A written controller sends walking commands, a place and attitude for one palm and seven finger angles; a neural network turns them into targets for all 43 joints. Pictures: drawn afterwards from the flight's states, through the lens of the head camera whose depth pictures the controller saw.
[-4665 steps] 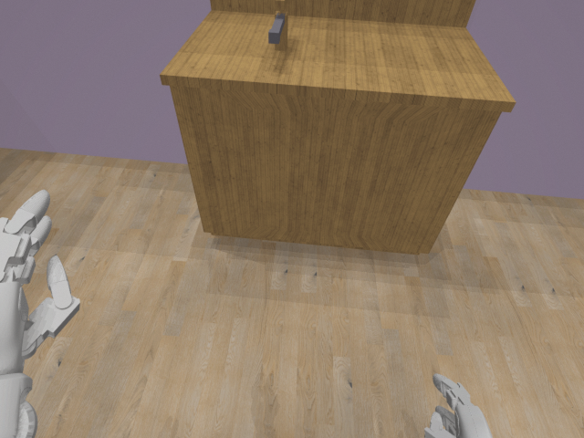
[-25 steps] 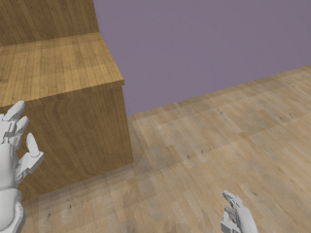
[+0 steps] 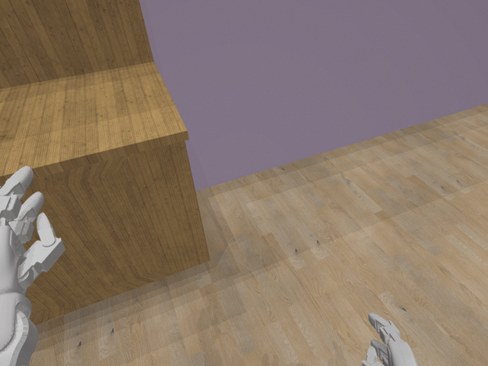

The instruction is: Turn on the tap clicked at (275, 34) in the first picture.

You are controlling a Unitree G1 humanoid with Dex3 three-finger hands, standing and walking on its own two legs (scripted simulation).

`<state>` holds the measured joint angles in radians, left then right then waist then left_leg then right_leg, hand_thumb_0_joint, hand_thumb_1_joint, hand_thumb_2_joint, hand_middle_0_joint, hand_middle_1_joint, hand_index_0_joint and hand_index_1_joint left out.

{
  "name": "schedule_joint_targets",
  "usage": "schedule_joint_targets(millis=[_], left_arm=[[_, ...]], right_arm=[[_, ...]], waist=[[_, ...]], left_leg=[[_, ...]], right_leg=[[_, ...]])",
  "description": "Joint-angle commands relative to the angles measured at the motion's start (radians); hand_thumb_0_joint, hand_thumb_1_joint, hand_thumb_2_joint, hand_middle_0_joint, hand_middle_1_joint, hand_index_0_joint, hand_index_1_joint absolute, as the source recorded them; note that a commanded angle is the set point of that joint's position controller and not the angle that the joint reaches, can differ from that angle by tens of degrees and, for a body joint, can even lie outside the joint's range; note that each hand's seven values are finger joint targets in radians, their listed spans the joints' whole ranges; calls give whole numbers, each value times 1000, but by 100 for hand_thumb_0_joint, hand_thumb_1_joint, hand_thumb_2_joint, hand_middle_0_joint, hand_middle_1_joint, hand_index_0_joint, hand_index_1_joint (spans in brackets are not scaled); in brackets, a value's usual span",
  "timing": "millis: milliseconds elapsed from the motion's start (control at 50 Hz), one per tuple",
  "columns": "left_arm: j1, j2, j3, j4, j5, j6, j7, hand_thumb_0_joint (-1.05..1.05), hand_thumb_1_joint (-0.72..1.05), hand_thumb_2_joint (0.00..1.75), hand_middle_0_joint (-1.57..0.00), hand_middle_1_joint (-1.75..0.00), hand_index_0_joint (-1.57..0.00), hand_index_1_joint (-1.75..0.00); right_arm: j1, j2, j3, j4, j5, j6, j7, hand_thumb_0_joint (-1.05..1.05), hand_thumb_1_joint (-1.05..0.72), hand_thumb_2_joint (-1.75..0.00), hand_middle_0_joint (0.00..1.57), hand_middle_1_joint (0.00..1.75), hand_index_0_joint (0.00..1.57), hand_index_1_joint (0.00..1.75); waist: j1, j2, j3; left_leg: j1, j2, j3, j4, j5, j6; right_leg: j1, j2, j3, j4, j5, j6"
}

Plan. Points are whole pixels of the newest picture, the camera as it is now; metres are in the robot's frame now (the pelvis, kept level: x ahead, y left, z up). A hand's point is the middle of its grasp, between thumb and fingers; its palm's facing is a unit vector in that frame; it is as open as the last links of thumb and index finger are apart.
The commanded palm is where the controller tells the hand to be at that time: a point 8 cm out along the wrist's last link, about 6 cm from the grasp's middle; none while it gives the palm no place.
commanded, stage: turn the palm inward beside the body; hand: left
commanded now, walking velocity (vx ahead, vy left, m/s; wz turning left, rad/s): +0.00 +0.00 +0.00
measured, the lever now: out of the picture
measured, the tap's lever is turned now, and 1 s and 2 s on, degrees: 73 73 73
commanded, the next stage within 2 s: reach beside the lever's end, fingers flat in 1.30 s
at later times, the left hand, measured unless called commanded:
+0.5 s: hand (41, 253) +0.18 +0.28 +0.17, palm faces +0.53 -0.84 -0.13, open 7.4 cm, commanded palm +0.13 +0.31 +0.19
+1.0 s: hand (42, 251) +0.18 +0.28 +0.18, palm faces +0.54 -0.84 -0.09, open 7.4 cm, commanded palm +0.12 +0.31 +0.19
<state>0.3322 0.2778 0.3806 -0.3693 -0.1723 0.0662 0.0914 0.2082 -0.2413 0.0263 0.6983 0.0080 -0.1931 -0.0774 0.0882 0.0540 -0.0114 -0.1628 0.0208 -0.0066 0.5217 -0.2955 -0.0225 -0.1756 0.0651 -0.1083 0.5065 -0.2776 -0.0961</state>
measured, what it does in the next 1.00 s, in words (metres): stands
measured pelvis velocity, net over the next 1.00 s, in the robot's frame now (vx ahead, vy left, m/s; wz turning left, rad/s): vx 0.00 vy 0.03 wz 0.01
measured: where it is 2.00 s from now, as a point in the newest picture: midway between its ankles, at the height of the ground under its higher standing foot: outside the picture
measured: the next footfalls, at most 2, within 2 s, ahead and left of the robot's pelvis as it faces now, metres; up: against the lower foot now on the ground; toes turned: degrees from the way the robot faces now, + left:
none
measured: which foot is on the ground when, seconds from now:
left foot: down 0.00-1.00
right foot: down 0.00-1.00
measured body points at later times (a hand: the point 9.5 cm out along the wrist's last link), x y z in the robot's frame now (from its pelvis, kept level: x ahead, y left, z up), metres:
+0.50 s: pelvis -0.01 +0.03 +0.01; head -0.05 +0.01 +0.45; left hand +0.15 +0.33 +0.18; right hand +0.21 -0.15 -0.06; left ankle -0.01 +0.14 -0.73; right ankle +0.01 -0.04 -0.73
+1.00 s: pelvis +0.00 +0.03 +0.01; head -0.05 +0.01 +0.45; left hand +0.15 +0.32 +0.18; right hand +0.22 -0.15 -0.06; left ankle -0.01 +0.14 -0.73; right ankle +0.01 -0.04 -0.73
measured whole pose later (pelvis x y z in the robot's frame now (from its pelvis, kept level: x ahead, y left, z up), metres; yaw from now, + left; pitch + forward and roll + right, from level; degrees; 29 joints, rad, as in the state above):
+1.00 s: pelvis +0.00 +0.03 +0.01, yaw +1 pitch -7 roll +0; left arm 0.35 0.19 0.28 -0.54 -0.21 0.33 0.17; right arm 0.15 -0.21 0.08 0.69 0.02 -0.17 -0.08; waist 0.11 0.07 0.00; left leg -0.07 -0.03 0.00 0.44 -0.25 0.02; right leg -0.08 0.02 -0.10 0.43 -0.24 -0.06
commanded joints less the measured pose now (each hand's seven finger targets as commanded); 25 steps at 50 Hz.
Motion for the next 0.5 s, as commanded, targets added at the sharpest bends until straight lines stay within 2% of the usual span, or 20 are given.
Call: schedule_joint_targets(millis=[0, 20, 80, 120, 160, 180, 200, 260, 280, 340, 400, 440, 480], left_arm=[[-161, 189, 63, -238, -2, -62, 24, 0, 90, 90, -20, -30, -20, -30], [-149, 188, 69, -234, -4, -59, 28, 0, 90, 90, -20, -30, -20, -30], [-161, 178, 50, -268, 3, -53, 42, 0, 90, 90, -20, -30, -20, -30], [-142, 157, 33, -258, 4, -43, 50, 0, 90, 90, -20, -30, -20, -30], [-134, 159, 40, -259, 0, -28, 53, 0, 90, 90, -20, -30, -20, -30], [-133, 163, 47, -268, -2, -22, 56, 0, 90, 90, -20, -30, -20, -30], [-138, 142, 25, -273, -3, -15, 56, 0, 90, 90, -20, -30, -20, -30], [-136, 128, 12, -297, 1, 5, 61, 0, 90, 90, -20, -30, -20, -30], [-138, 121, 1, -314, 4, 9, 62, 0, 90, 90, -20, -30, -20, -30], [-137, 104, -17, -318, -2, 34, 63, 0, 90, 90, -20, -30, -20, -30], [-140, 91, -25, -334, -1, 56, 64, 0, 90, 90, -20, -30, -20, -30], [-141, 89, -28, -343, 0, 72, 68, 0, 90, 90, -20, -30, -20, -30], [-147, 92, -23, -363, 3, 85, 71, 0, 90, 90, -20, -30, -20, -30]], right_arm=[[-179, -68, -18, -176, 1, -81, -17, 0, -90, -90, 20, 30, 20, 30], [-177, -69, -20, -174, 0, -85, -18, 0, -90, -90, 20, 30, 20, 30], [-187, -65, -16, -175, 2, -92, -19, 0, -90, -90, 20, 30, 20, 30], [-190, -65, -13, -179, 1, -97, -21, 0, -90, -90, 20, 30, 20, 30], [-190, -66, -10, -177, 0, -96, -23, 0, -90, -90, 20, 30, 20, 30], [-193, -65, -9, -178, 1, -96, -22, 0, -90, -90, 20, 30, 20, 30], [-200, -61, -4, -181, 4, -95, -22, 0, -90, -90, 20, 30, 20, 30], [-199, -62, -1, -182, 2, -91, -18, 0, -90, -90, 20, 30, 20, 30], [-206, -60, 3, -184, 2, -91, -17, 0, -90, -90, 20, 30, 20, 30], [-208, -61, 8, -188, 3, -86, -18, 0, -90, -90, 20, 30, 20, 30], [-218, -57, 12, -188, 3, -80, -20, 0, -90, -90, 20, 30, 20, 30], [-220, -57, 15, -190, 3, -75, -20, 0, -90, -90, 20, 30, 20, 30], [-224, -56, 16, -189, 3, -69, -17, 0, -90, -90, 20, 30, 20, 30]], waist=[[-1, -40, -52], [2, -50, -57], [6, -14, -56], [11, -14, -41], [16, -40, -48], [18, -23, -50], [17, -3, -37], [18, 4, -58], [17, 31, -51], [14, -6, -41], [13, 12, -38], [14, -4, -32], [16, 19, -47]], left_leg=[[-59, -43, 6, -28, 113, 47], [-58, -43, 5, -30, 111, 46], [-36, -45, 5, -44, 121, 48], [-32, -45, 2, -63, 114, 49], [-29, -44, -4, -76, 118, 48], [-24, -44, -3, -80, 121, 47], [-24, -44, -5, -89, 114, 47], [-4, -42, -13, -111, 142, 43], [7, -41, -15, -113, 151, 43], [4, -38, -30, -132, 132, 39], [19, -37, -31, -139, 129, 37], [18, -36, -38, -148, 134, 34], [30, -35, -40, -151, 155, 30]], right_leg=[[42, -122, 199, -171, 78, 131], [43, -122, 198, -173, 65, 129], [37, -106, 172, -176, 36, 114], [28, -95, 151, -174, 18, 105], [42, -87, 135, -169, 29, 102], [48, -85, 131, -174, 24, 101], [42, -84, 124, -173, 20, 97], [59, -69, 92, -149, 79, 87], [56, -64, 86, -148, 89, 84], [54, -59, 71, -142, 78, 82], [57, -59, 70, -150, 72, 79], [63, -56, 60, -147, 81, 76], [77, -53, 58, -145, 99, 72]])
